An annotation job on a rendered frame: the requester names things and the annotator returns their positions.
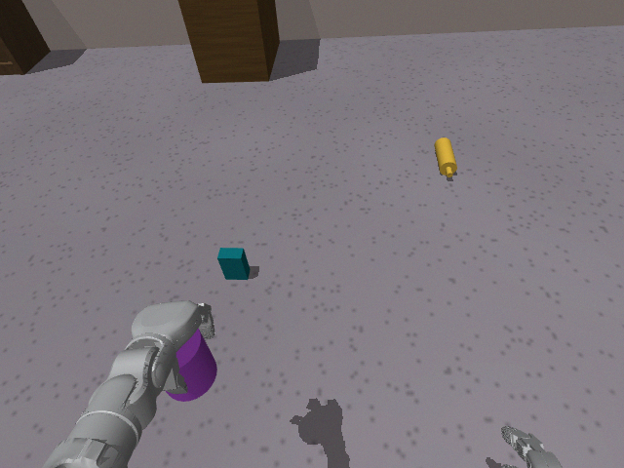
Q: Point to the right robot hand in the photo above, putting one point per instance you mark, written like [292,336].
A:
[529,448]

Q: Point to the left robot arm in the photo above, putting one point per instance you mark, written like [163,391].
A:
[109,429]

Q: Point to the bookshelf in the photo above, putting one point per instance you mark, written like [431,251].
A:
[21,43]

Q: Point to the left robot hand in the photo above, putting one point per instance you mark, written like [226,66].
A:
[177,321]

